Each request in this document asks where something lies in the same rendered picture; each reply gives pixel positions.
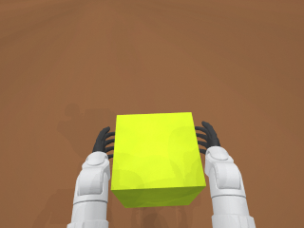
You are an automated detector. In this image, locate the right robot forearm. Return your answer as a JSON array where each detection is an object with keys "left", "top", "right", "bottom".
[{"left": 204, "top": 146, "right": 256, "bottom": 228}]

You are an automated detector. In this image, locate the robot left hand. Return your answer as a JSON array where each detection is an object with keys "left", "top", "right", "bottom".
[{"left": 92, "top": 126, "right": 116, "bottom": 159}]

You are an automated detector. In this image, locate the left robot forearm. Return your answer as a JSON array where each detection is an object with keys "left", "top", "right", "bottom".
[{"left": 66, "top": 151, "right": 110, "bottom": 228}]

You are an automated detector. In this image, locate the robot right hand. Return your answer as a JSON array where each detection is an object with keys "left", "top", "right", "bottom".
[{"left": 195, "top": 121, "right": 220, "bottom": 155}]

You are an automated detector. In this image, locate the carton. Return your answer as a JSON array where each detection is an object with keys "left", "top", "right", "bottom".
[{"left": 110, "top": 112, "right": 206, "bottom": 208}]

